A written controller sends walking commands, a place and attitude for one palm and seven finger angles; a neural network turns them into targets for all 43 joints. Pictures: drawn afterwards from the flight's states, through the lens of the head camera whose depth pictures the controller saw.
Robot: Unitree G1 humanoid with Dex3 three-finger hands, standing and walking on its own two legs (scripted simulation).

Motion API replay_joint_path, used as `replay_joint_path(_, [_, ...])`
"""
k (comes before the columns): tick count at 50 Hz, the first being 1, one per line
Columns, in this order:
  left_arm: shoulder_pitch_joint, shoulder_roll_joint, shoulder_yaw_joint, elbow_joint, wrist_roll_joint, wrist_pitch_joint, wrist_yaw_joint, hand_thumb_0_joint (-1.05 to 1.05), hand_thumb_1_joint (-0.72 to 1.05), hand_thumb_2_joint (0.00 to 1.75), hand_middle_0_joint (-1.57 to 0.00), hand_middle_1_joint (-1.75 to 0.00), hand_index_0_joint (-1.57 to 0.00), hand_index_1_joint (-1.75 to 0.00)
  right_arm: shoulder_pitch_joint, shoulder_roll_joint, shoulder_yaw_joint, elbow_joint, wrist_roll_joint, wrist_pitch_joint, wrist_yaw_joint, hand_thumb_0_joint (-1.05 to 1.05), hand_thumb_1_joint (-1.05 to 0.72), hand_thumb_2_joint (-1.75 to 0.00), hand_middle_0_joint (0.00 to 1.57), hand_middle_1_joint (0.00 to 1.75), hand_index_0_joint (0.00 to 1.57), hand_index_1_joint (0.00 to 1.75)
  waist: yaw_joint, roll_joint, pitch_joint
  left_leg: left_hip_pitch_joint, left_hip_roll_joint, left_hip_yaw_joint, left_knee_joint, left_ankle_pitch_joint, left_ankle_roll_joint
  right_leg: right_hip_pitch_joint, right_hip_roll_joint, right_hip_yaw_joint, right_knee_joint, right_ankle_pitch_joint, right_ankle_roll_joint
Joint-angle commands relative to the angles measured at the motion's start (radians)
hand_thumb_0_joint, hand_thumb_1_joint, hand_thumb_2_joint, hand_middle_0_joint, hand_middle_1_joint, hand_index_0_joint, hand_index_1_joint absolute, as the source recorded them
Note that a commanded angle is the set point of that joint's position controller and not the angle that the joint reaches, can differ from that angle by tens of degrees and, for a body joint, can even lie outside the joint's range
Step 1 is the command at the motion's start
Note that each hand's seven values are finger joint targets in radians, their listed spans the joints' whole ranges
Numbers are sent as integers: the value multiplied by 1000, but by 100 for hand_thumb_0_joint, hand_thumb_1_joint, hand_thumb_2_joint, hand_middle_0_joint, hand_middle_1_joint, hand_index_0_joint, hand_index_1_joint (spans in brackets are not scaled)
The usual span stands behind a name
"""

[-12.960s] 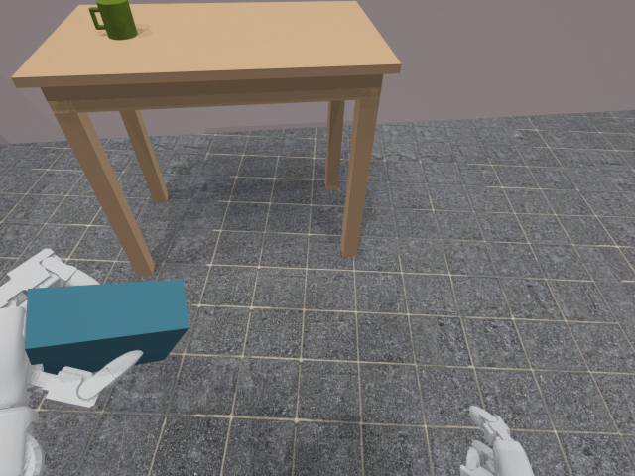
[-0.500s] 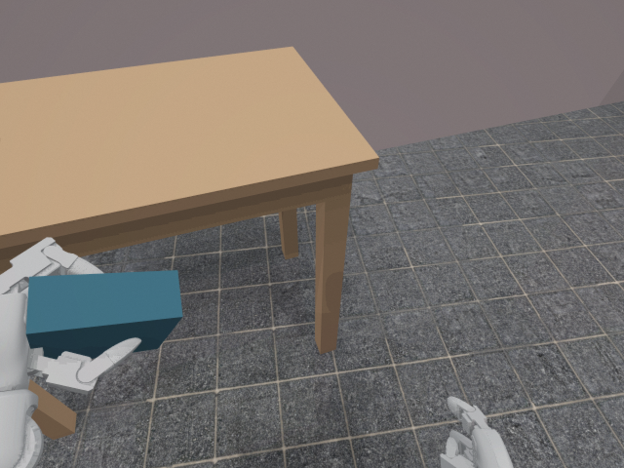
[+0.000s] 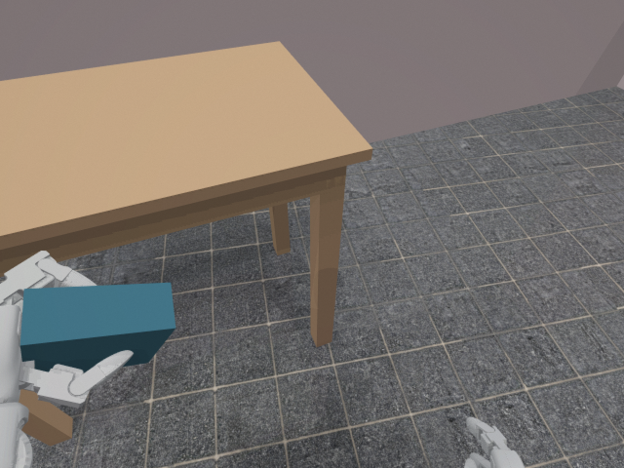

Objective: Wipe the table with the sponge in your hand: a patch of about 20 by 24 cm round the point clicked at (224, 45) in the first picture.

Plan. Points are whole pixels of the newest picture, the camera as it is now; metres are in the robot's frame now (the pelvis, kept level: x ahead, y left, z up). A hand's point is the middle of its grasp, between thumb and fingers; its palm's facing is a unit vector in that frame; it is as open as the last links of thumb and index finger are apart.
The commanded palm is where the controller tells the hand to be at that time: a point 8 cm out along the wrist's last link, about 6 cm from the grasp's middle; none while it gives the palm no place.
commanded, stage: come to a stop and stand still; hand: left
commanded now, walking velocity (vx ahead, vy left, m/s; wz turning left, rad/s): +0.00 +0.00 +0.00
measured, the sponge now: (118, 330) +0.22 +0.22 +0.13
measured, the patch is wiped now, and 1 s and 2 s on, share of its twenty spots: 0.00 0.00 0.00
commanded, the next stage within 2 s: look again from close up in 0.82 s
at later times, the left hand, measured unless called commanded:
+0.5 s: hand (85, 290) +0.25 +0.26 +0.15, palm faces +0.41 -0.83 -0.38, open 9.3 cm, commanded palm +0.20 +0.29 +0.18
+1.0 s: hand (42, 235) +0.29 +0.30 +0.19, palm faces +0.48 -0.72 -0.50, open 9.3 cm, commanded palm +0.20 +0.29 +0.18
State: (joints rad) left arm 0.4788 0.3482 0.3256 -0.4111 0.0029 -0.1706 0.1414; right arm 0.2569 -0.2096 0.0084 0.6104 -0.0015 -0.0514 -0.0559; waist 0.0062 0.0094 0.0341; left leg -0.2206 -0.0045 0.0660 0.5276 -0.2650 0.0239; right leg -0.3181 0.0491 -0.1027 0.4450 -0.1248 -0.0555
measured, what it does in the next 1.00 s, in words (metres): stands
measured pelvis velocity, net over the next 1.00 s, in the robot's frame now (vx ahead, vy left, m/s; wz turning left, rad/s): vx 0.05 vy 0.01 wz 0.03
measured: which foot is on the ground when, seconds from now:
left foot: down 0.00-1.00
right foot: down 0.00-1.00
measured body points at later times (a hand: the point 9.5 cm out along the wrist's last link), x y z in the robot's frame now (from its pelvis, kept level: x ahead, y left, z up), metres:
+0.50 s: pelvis +0.04 +0.01 +0.00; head +0.05 +0.01 +0.45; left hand +0.22 +0.30 +0.17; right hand +0.21 -0.21 -0.09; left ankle +0.02 +0.10 -0.73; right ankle +0.10 -0.06 -0.73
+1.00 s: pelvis +0.05 +0.01 +0.00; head +0.08 +0.03 +0.45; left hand +0.26 +0.34 +0.22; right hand +0.22 -0.20 -0.09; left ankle +0.02 +0.10 -0.73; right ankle +0.10 -0.06 -0.73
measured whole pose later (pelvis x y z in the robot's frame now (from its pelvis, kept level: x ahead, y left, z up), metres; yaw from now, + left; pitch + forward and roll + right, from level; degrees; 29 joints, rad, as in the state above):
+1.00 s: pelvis +0.05 +0.01 +0.00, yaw +2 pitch +0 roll +0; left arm 0.15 0.52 0.42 -0.31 0.03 -0.23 0.08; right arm 0.23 -0.18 0.01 0.60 -0.01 -0.13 -0.03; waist 0.08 -0.04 0.09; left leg -0.21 -0.02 0.04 0.55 -0.33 0.03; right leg -0.32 0.04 -0.11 0.50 -0.18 -0.08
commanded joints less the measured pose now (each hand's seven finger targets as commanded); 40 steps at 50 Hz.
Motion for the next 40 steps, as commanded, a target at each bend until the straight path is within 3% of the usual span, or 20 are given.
replay_joint_path(1, [-147, 192, 103, -274, -4, -83, 24, 0, 10, 130, -120, -160, -120, -160, -109, -106, -31, -153, -3, -71, -10, 0, -90, -90, 20, 30, 20, 30, 2, -19, -62, -156, 80, -111, -109, -200, 14, 135, -189, 275, -174, -338, 27])
replay_joint_path(2, [-165, 203, 109, -300, -3, -84, 25, 0, 10, 130, -120, -160, -120, -160, -113, -109, -34, -151, -4, -71, -9, 0, -90, -90, 20, 30, 20, 30, 2, 7, -59, -136, 72, -106, -97, -212, 12, 105, -197, 289, -193, -385, 22])
replay_joint_path(5, [-147, 198, 109, -298, -1, -88, 32, 0, 10, 130, -120, -160, -120, -160, -99, -99, -30, -151, -11, -68, -7, 0, -90, -90, 20, 30, 20, 30, 4, -8, -50, -123, 57, -102, -82, -251, 14, 67, -205, 302, -228, -489, 16])
replay_joint_path(7, [-143, 211, 129, -308, -7, -91, 37, 0, 10, 130, -120, -160, -120, -160, -97, -102, -31, -149, -15, -65, -4, 0, -90, -90, 20, 30, 20, 30, 0, 30, -77, -93, 61, -116, -103, -174, 10, 89, -196, 277, -199, -401, 8])
replay_joint_path(9, [-108, 200, 129, -304, -15, -99, 39, 0, 10, 130, -120, -160, -120, -160, -103, -99, -28, -155, -13, -68, -6, 0, -90, -90, 20, 30, 20, 30, 4, 78, -108, -103, 94, -147, -165, -72, 14, 180, -153, 222, -114, -197, 20])
replay_joint_path(11, [-45, 184, 131, -258, -21, -97, 38, 0, 10, 130, -120, -160, -120, -160, -95, -99, -28, -160, -4, -69, -7, 0, -90, -90, 20, 30, 20, 30, 9, 68, -146, -139, 126, -164, -194, -23, 14, 266, -131, 185, -59, -61, 36])
replay_joint_path(12, [-15, 162, 119, -221, -22, -90, 32, 0, 10, 130, -120, -160, -120, -160, -94, -98, -27, -165, 1, -69, -5, 0, -90, -90, 20, 30, 20, 30, 9, 65, -148, -167, 130, -162, -216, -75, 12, 279, -125, 177, -55, -87, 43])
replay_joint_path(14, [-31, 153, 106, -219, -19, -86, 29, 0, 10, 130, -120, -160, -120, -160, -107, -101, -21, -168, 4, -62, -6, 0, -90, -90, 20, 30, 20, 30, 10, 49, -87, -238, 147, -173, -246, -158, 20, 274, -114, 179, -40, -107, 50])
replay_joint_path(17, [-108, 153, 92, -232, -18, -91, 27, 0, 10, 130, -120, -160, -120, -160, -105, -108, -24, -164, 1, -66, -11, 0, -90, -90, 20, 30, 20, 30, 0, 9, -81, -189, 126, -152, -204, -75, 7, 240, -130, 189, -62, -24, 41])
replay_joint_path(22, [-165, 172, 87, -270, -17, -94, 30, 0, 10, 130, -120, -160, -120, -160, -106, -115, -29, -160, -1, -71, -12, 0, -90, -90, 20, 30, 20, 30, 1, 56, -122, -114, 106, -128, -156, 19, -4, 245, -157, 213, -61, 57, 25])
replay_joint_path(26, [-122, 181, 100, -270, -23, -94, 35, 0, 10, 130, -120, -160, -120, -160, -106, -108, -28, -166, 0, -66, -9, 0, -90, -90, 20, 30, 20, 30, 4, 35, -131, -112, 103, -135, -146, 59, -6, 273, -164, 210, -59, 87, 20])
replay_joint_path(33, [-22, 173, 120, -283, -40, -95, 31, 0, 10, 130, -120, -160, -120, -160, -110, -100, -31, -184, 5, -48, -6, 0, -90, -90, 20, 30, 20, 30, -4, 61, -180, -69, 128, -138, -121, 287, -31, 307, -149, 161, 19, 303, 18])
replay_joint_path(40, [-9, 173, 124, -277, -46, -94, 29, 0, 10, 130, -120, -160, -120, -160, -109, -107, -34, -186, 6, -39, -11, 0, -90, -90, 20, 30, 20, 30, -9, 49, -187, -60, 143, -131, -105, 347, -36, 289, -146, 152, 44, 322, 25])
